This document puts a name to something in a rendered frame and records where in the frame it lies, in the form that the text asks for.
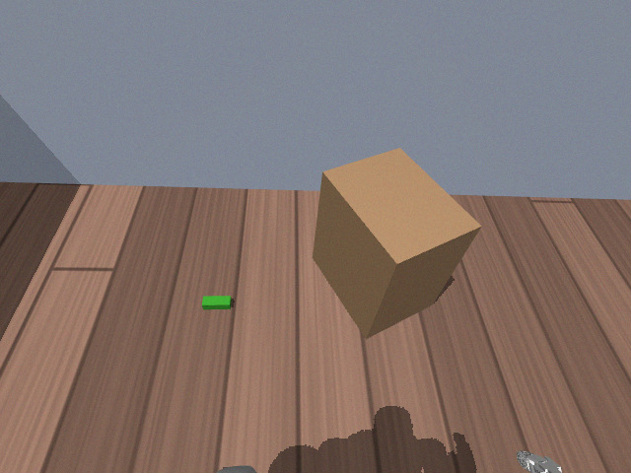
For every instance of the right robot hand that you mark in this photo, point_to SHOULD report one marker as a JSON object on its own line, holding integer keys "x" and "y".
{"x": 536, "y": 464}

